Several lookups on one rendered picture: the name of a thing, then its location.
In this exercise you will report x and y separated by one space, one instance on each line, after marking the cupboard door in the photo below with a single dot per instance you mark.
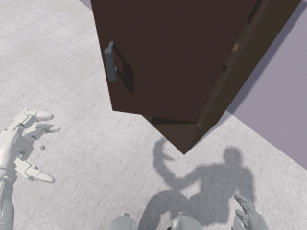
169 54

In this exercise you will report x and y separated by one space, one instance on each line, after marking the right robot hand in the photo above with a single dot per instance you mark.
251 219

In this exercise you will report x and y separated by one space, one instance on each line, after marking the left robot forearm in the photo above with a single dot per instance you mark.
7 179

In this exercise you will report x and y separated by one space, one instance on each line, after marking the left robot thigh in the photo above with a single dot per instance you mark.
123 223

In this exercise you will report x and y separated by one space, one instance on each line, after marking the left robot hand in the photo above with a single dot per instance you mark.
12 143

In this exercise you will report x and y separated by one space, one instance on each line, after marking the handle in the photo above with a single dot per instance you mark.
110 65

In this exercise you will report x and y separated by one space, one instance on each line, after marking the right robot shin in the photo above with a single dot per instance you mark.
182 214

